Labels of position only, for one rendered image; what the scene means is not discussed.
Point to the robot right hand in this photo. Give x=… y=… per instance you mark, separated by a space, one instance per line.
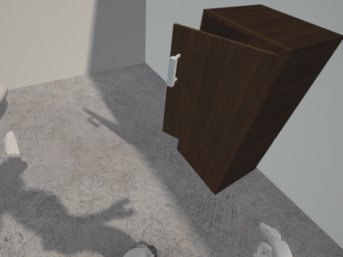
x=278 y=248

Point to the handle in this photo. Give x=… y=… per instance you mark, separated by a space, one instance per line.
x=172 y=70

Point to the robot left shin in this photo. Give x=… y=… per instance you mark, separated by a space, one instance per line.
x=143 y=246

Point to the cupboard door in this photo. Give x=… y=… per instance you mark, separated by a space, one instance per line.
x=218 y=82

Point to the robot left hand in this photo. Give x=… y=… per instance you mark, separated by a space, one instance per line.
x=9 y=171

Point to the left robot foot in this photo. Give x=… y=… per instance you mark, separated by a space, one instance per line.
x=153 y=250

